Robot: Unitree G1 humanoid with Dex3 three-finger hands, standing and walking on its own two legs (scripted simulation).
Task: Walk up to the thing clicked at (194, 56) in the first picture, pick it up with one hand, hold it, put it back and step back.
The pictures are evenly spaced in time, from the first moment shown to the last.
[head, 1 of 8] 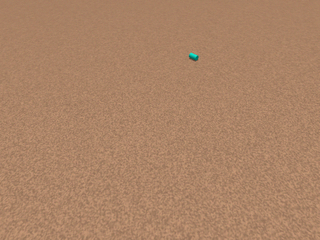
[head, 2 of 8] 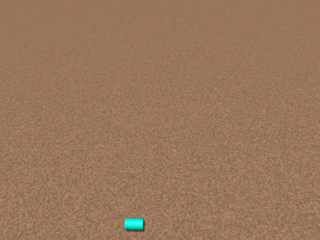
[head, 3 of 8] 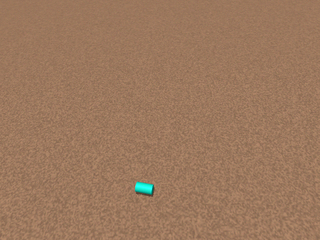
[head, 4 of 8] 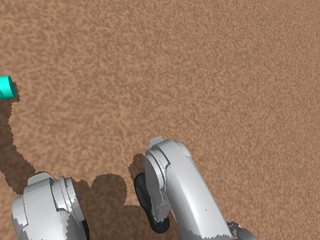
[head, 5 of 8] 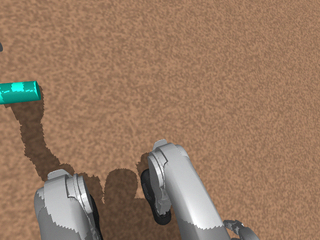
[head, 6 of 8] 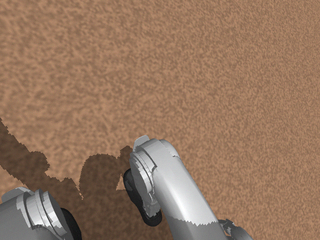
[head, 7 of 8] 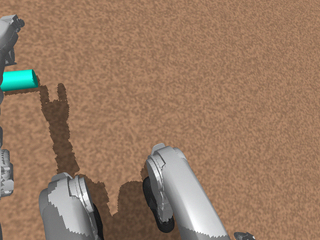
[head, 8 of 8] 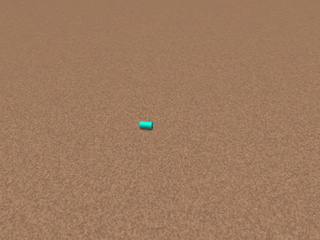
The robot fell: no
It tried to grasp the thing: yes
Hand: left
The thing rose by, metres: 0.00
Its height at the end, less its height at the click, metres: +0.00
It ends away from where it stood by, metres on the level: 0.08
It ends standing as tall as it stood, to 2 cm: yes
